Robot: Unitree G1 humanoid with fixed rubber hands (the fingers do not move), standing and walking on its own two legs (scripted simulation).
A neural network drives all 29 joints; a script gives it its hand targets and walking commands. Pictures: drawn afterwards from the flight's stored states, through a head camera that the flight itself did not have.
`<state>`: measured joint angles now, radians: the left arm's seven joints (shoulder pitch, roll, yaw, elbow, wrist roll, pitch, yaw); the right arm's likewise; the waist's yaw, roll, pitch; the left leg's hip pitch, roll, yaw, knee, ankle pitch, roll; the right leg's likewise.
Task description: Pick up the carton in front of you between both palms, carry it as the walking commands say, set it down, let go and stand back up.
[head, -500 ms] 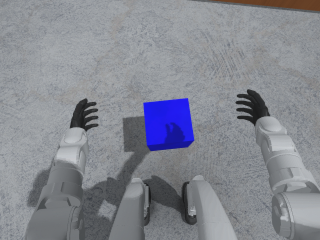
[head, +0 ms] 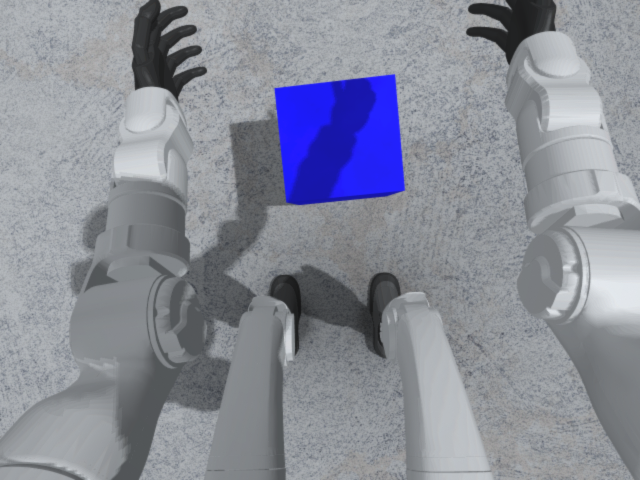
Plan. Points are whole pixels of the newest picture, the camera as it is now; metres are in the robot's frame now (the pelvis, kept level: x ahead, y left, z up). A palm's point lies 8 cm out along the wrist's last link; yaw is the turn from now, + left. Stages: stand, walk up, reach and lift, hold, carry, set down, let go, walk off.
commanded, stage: reach and lift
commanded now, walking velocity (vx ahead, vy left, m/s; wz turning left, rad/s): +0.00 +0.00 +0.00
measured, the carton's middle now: (339, 150) +0.50 -0.01 -0.51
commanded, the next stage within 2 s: none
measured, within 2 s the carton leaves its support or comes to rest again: leaves its support in 1.62 s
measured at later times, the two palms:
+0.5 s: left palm (220, 149) +0.48 +0.19 -0.35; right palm (458, 125) +0.50 -0.20 -0.35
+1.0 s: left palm (239, 149) +0.50 +0.18 -0.44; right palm (428, 130) +0.52 -0.18 -0.45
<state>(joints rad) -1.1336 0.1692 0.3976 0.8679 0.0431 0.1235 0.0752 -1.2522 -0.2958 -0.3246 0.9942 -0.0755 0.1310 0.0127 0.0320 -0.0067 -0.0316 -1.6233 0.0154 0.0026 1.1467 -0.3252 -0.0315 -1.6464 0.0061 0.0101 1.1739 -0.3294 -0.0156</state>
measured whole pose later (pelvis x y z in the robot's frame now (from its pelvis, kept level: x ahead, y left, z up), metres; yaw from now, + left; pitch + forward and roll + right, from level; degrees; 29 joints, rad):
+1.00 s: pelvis -0.04 +0.00 -0.27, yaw +2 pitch +36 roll +3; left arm -1.45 0.32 0.08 1.11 -0.31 0.03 0.16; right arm -1.51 -0.45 0.06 1.16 0.28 0.04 -0.10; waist 0.01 0.03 0.40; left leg -2.27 -0.03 -0.01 2.19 -0.55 -0.06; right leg -2.29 -0.01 0.02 2.23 -0.56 -0.02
